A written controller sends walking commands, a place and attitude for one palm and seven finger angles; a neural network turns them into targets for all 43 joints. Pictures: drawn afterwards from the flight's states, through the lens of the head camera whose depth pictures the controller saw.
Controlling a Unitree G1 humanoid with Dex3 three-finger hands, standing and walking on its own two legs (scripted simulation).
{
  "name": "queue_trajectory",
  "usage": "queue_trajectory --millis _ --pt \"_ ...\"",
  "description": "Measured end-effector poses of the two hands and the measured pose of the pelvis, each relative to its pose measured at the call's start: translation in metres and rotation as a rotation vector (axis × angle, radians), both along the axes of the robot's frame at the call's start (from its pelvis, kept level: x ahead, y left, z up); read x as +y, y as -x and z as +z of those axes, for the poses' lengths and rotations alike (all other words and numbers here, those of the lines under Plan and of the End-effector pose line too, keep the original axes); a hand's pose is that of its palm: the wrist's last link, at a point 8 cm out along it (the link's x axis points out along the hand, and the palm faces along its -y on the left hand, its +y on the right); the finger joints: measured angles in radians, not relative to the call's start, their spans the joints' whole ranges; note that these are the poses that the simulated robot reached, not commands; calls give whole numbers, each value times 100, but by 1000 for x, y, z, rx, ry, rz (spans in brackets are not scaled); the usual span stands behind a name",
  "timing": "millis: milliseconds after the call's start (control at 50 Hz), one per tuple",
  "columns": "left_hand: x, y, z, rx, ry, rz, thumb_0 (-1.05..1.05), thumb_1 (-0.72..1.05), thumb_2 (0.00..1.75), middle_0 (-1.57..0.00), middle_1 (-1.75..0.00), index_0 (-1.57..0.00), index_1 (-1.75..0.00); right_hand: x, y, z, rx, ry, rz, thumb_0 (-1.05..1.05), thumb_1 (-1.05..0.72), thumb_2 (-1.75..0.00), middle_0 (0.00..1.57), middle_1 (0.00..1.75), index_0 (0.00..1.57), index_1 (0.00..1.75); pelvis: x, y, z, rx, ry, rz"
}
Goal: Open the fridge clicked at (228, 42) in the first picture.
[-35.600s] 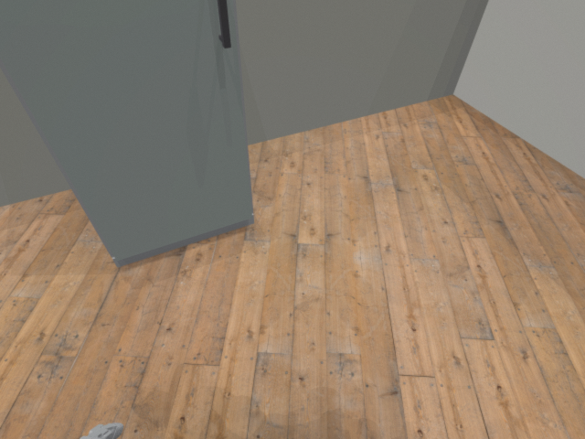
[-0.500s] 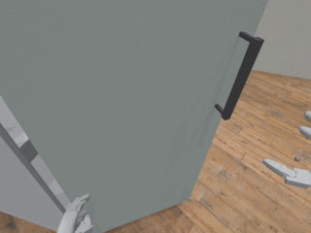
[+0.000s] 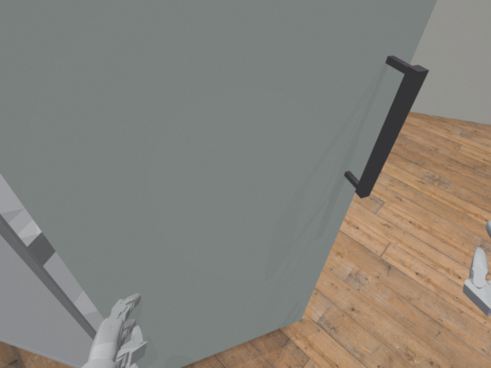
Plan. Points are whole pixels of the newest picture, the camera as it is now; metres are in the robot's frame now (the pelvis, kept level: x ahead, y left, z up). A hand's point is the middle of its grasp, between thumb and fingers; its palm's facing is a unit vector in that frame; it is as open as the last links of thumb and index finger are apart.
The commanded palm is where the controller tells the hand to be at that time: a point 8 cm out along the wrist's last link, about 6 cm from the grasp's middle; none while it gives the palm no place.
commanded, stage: draw the hand back to the body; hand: right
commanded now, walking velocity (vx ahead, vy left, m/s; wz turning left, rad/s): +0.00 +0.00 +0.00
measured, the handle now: (376, 134) +0.42 -0.22 +0.21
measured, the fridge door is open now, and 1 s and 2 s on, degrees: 54 54 54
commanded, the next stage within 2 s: step back with the hand held close in 0.22 s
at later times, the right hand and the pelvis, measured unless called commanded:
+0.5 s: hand (457, 262) +0.21 -0.26 +0.16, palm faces +0.42 +0.80 -0.43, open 7.4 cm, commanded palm +0.14 -0.30 +0.18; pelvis -0.01 +0.00 +0.00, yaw +1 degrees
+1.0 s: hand out of the picture +0.13 -0.29 +0.15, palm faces +0.44 +0.79 -0.41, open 7.4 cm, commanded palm +0.07 -0.33 +0.18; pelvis -0.07 -0.02 -0.01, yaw +0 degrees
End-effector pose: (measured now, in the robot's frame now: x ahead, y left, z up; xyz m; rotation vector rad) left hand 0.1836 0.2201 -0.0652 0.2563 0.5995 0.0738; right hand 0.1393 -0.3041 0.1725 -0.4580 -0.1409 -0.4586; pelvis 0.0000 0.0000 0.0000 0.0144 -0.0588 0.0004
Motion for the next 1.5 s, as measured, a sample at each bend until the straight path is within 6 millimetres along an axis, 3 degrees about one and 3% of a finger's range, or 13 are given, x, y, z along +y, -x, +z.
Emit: queue_trajectory --millis 360,460,580,720,820,920,1040,1120,1240,1340,1400,1500 --pt "7 7 -8 43 21 23 1 90 90 -21 -30 -20 -30 11 -12 5 10 17 27 1 -89 -90 22 30 21 30 7 -5 1 2 5 5" --pt "10 13 -11 93 2 45 1 90 90 -21 -30 -20 -30 7 -20 12 -34 51 38 1 -89 -90 22 30 21 30 5 2 1 26 -13 9" --pt "11 31 -7 119 -6 117 1 90 90 -21 -30 -20 -30 9 -26 -2 25 52 118 1 -89 -90 21 30 21 30 -7 15 0 52 -9 31" --pt "-1 57 -6 129 -15 142 1 91 90 -20 -30 -20 -30 -1 2 4 40 121 173 1 -89 -90 22 30 22 30 -19 33 -2 60 -12 25" --pt "-14 71 -10 122 -8 100 1 91 90 -20 -30 -20 -30 -20 28 15 -15 172 98 1 -89 -90 22 30 22 30 -22 49 -5 55 -15 11" --pt "-23 82 -17 115 15 64 1 90 90 -21 -30 -20 -30 -27 48 8 -30 132 25 1 -89 -90 22 30 21 30 -23 64 -7 50 -21 -2" --pt "-23 101 -12 155 -33 59 1 90 90 -21 -30 -20 -30 -20 55 -10 -71 9 64 1 -89 -90 21 30 21 30 -28 72 -7 52 -6 -10" --pt "-22 110 -5 140 -95 83 1 90 90 -21 -30 -20 -30 -30 52 -13 -125 21 113 1 -89 -90 22 30 21 30 -38 83 -13 61 -10 -28" --pt "-37 126 6 94 -56 79 1 90 90 -21 -30 -20 -30 -43 69 13 -108 142 143 2 -89 -90 22 30 22 30 -46 107 -5 61 -32 -1" --pt "-46 141 -5 94 -13 45 1 90 90 -21 -30 -20 -30 -38 97 30 -117 218 171 1 -89 -90 22 30 21 30 -48 127 -7 70 -52 17" --pt "-48 154 -9 113 -1 59 1 90 90 -21 -30 -20 -30 -40 111 23 -99 191 172 1 -89 -90 22 30 21 30 -50 141 -7 67 -43 13" --pt "-50 182 -4 146 -50 100 1 90 90 -21 -30 -20 -30 -57 129 -4 -76 80 135 1 -89 -90 22 30 22 30 -63 160 -8 73 1 -6"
